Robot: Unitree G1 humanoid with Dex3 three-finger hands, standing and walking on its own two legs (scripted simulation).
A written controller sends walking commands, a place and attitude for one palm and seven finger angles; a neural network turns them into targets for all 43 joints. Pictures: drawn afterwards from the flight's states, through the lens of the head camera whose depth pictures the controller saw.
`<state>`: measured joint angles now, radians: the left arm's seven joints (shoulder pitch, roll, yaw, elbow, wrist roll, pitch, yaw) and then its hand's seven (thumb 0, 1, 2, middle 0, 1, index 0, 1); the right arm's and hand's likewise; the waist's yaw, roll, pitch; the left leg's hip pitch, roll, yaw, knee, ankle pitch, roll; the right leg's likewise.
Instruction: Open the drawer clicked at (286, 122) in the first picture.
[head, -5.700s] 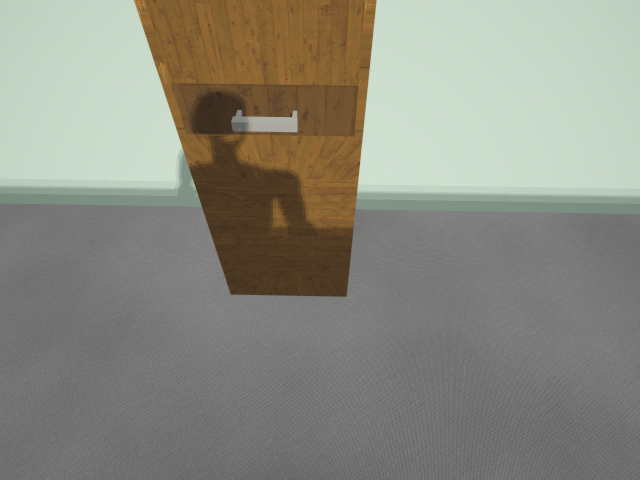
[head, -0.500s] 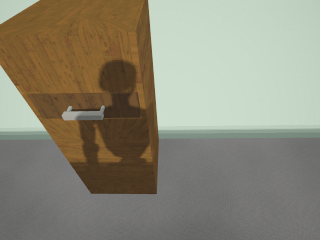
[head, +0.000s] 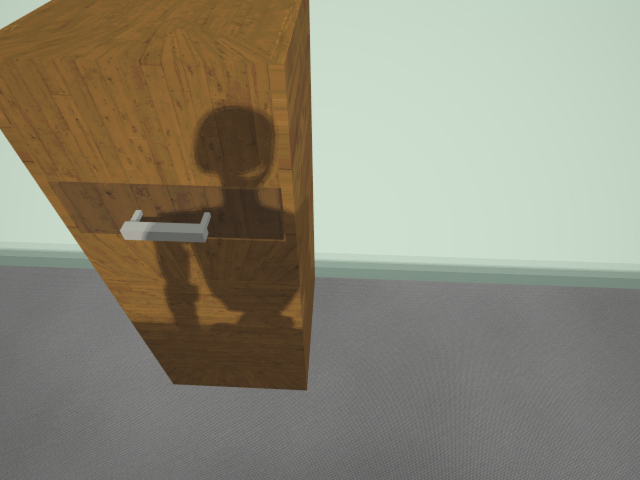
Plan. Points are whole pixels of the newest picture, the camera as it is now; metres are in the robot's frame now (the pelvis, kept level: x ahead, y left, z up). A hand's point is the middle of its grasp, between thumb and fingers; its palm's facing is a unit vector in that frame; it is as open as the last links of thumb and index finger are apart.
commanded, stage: come to a stop and stand still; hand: left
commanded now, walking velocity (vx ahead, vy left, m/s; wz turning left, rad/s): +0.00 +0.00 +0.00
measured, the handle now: (168, 223) +0.51 +0.30 +0.00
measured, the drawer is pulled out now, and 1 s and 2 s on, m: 0.00 0.00 0.00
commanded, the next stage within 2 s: look again from close up in 0.32 s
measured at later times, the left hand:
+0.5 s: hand out of the picture +0.00 +0.18 -0.17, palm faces +0.02 -0.98 -0.19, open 7.3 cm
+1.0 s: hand out of the picture -0.02 +0.17 -0.17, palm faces +0.03 -0.98 -0.18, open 7.3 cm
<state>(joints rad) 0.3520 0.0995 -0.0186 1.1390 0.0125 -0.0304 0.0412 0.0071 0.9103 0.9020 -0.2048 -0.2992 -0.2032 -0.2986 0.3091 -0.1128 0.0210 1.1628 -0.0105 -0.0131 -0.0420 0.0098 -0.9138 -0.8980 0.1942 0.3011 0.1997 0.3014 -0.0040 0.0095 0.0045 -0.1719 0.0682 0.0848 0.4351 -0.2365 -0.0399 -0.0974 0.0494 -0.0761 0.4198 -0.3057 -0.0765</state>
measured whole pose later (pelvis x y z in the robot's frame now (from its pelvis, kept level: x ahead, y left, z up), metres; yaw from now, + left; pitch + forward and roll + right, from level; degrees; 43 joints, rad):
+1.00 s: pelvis +0.01 +0.01 +0.00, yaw -1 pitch -1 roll +1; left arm 0.35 0.11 -0.01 1.13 0.02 -0.02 0.04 0.01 0.91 0.90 -0.20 -0.30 -0.20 -0.30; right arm 0.29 -0.12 0.01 1.17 -0.01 -0.02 -0.04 0.01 -0.91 -0.90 0.19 0.30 0.20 0.30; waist 0.00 0.00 0.02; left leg -0.14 0.04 0.10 0.41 -0.25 -0.02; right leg -0.08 0.02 -0.06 0.42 -0.33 -0.06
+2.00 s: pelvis -0.03 +0.10 -0.01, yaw -2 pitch +1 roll +2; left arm 0.23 0.18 0.05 1.02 0.03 0.02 0.01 0.01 0.94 0.90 -0.20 -0.30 -0.20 -0.30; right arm 0.32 -0.15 -0.03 1.09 -0.03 0.00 -0.04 0.00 -0.91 -0.90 0.20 0.30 0.20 0.30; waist -0.04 -0.02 0.03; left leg -0.30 0.02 0.10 0.47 -0.18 0.00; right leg -0.22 -0.02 -0.03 0.53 -0.33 -0.02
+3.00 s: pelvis -0.02 +0.12 +0.00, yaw -2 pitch -1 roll +0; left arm 0.30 0.17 -0.01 1.06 0.02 0.00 0.04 0.01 0.91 0.90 -0.20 -0.30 -0.20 -0.30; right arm 0.28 -0.16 0.01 1.06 -0.01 -0.02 -0.04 0.01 -0.94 -0.90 0.20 0.30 0.20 0.30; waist 0.00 -0.02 -0.01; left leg -0.21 -0.04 0.08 0.50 -0.27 0.07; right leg -0.15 -0.01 -0.03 0.48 -0.32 0.00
